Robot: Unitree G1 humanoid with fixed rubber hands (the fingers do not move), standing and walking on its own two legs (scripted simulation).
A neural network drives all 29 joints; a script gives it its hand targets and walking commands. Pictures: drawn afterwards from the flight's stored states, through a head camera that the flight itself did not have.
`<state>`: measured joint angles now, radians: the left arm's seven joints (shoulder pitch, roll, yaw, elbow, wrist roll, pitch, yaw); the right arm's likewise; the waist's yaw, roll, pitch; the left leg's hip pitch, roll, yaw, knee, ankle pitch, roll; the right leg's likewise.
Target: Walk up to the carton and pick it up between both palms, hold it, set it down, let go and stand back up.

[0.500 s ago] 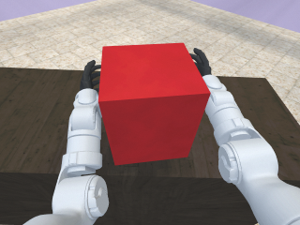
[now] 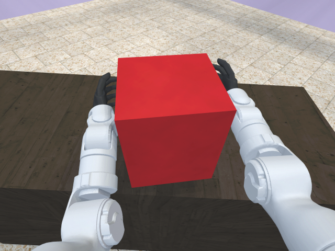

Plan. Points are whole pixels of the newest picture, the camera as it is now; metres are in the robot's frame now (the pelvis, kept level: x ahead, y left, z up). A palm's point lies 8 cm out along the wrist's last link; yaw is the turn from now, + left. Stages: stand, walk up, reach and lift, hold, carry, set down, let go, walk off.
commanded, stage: set down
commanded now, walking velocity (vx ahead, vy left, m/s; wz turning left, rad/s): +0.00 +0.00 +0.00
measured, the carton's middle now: (168, 122) +0.38 +0.03 +0.11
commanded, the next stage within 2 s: none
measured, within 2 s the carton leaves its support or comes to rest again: rests again in 0.94 s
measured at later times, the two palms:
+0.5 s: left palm (105, 113) +0.37 +0.18 +0.14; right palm (228, 97) +0.44 -0.12 +0.16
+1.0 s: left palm (106, 120) +0.37 +0.18 +0.11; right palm (224, 105) +0.44 -0.11 +0.13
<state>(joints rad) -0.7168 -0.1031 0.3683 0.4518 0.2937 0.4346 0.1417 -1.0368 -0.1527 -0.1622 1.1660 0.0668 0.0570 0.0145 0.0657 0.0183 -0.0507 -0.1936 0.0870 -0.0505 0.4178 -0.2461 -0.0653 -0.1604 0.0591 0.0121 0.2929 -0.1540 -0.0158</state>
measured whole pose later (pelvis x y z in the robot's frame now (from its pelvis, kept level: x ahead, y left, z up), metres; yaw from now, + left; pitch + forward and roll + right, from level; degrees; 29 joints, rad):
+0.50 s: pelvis +0.00 +0.00 +0.00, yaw +0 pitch +1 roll -2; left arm -0.69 -0.13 0.38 0.49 0.32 0.37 0.14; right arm -0.99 -0.15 -0.21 1.19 0.01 0.00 0.04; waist 0.07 0.02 -0.05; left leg -0.19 0.09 -0.05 0.42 -0.25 -0.07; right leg -0.16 0.06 0.01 0.29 -0.15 -0.02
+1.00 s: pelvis +0.00 +0.00 +0.00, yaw +0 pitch +2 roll -2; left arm -0.64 -0.15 0.39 0.51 0.34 0.28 0.14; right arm -0.95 -0.13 -0.25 1.19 -0.05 -0.07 0.06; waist 0.08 0.02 -0.03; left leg -0.21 0.09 -0.05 0.42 -0.25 -0.07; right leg -0.17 0.06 0.01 0.29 -0.15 -0.02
